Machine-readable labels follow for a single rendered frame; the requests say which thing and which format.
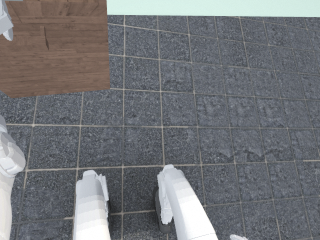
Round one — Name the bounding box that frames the robot left upper arm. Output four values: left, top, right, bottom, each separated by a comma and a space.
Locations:
0, 131, 26, 240

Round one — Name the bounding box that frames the left robot thigh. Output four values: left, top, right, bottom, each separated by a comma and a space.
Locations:
73, 174, 111, 240

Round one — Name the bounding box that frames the right robot foot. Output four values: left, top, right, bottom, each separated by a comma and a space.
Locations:
152, 186, 172, 234

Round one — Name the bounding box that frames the cabinet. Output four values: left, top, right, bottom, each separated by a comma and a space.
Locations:
0, 0, 110, 98

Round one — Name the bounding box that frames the robot left hand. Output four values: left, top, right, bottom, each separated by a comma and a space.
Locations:
0, 0, 14, 41

